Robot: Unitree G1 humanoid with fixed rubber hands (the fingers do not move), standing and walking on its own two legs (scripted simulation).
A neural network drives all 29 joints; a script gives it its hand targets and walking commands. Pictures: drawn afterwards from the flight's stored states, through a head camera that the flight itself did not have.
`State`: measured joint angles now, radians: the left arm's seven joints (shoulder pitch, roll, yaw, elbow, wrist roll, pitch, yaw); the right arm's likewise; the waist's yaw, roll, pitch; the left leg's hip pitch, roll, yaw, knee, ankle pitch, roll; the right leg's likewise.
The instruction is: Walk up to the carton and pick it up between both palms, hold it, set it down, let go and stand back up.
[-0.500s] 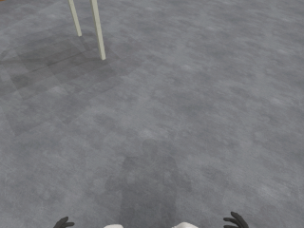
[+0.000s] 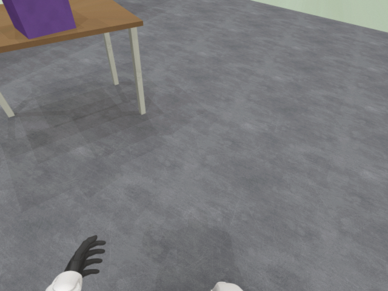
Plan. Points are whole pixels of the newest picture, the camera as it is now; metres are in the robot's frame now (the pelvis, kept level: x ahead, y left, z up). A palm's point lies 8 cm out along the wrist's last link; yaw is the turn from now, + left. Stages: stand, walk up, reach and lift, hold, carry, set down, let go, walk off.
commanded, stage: walk up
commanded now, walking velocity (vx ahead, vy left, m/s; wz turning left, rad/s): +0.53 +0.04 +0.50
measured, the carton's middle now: out of the picture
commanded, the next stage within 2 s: none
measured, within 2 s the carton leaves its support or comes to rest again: neither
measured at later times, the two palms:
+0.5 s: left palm out of the picture +0.07 +0.20 -0.13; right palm (227, 172) +0.46 -0.17 -0.12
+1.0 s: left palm (58, 145) +0.60 +0.36 -0.10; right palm (217, 173) +0.48 -0.15 -0.15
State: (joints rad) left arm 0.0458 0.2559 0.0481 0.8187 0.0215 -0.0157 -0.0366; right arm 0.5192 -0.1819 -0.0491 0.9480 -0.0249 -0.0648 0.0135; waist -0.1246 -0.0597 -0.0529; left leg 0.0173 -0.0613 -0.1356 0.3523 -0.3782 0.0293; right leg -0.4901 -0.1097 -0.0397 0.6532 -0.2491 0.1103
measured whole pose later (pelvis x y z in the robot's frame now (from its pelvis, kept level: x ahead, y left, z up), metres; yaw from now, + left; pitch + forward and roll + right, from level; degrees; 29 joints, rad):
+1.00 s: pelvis +0.50 +0.10 -0.01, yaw +16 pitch -1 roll +4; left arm 0.05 0.20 0.05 0.84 0.03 -0.03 -0.03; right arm 0.43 -0.19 -0.07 1.09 -0.03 -0.07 0.00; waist -0.07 -0.04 0.07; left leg 0.02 -0.08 0.13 0.40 -0.40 0.04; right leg -0.51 -0.16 -0.08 0.68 -0.21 0.04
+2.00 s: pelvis +0.94 +0.29 +0.00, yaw +17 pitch -1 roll +1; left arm 0.04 0.21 0.05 0.94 0.02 0.01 -0.04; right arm 0.41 -0.12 -0.05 1.07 -0.03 -0.07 -0.02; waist -0.09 -0.06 0.09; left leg -0.03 0.05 0.12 0.45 -0.40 -0.04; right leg -0.51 -0.10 -0.09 0.67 -0.21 0.04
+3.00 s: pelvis +1.01 +0.32 +0.00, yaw +19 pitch -2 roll +1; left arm 0.20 0.17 0.06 1.04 0.03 0.02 0.08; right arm 0.20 -0.25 -0.09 1.05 -0.03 0.09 0.01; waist 0.04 0.04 0.10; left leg -0.49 -0.03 0.01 1.11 -0.49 -0.05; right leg -0.28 -0.08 -0.10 0.50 -0.19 0.01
